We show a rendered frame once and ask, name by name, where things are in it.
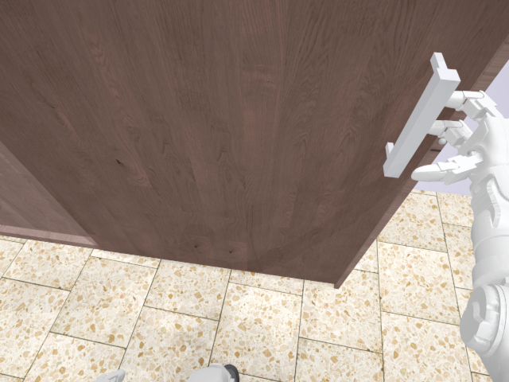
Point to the right robot upper arm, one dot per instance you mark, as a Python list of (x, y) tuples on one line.
[(484, 327)]

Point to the left robot shin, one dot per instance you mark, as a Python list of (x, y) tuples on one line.
[(219, 366)]

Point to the wardrobe door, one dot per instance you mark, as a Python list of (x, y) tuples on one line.
[(25, 203), (243, 134)]

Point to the robot right hand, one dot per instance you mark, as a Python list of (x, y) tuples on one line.
[(490, 140)]

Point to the handle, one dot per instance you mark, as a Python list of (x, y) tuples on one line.
[(437, 93)]

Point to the robot right forearm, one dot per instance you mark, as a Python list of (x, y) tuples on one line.
[(490, 228)]

